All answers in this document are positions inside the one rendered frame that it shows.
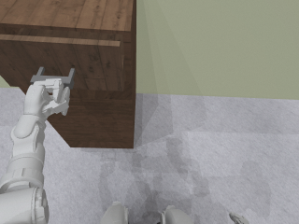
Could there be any robot left hand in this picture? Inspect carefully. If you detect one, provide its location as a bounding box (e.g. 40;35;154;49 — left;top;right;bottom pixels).
23;78;70;122

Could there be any cabinet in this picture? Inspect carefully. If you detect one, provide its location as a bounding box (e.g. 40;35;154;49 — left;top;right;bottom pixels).
0;0;136;149

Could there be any robot left forearm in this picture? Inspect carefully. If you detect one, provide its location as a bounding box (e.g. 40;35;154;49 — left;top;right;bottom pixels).
0;114;47;194

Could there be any robot right hand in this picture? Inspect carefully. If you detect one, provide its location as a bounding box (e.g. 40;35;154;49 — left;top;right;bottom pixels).
229;211;249;224

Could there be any left robot upper arm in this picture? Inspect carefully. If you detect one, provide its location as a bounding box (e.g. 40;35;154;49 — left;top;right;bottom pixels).
0;187;50;224

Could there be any right robot shin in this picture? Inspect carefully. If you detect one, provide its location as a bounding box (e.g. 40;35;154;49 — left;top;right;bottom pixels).
165;205;176;211

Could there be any handle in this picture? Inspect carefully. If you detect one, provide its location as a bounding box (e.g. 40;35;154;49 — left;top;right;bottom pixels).
30;66;76;90

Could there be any drawer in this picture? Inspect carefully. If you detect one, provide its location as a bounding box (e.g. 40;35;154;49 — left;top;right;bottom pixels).
0;28;125;91

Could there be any left robot thigh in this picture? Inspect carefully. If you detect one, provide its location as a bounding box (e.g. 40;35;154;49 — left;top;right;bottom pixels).
99;205;128;224

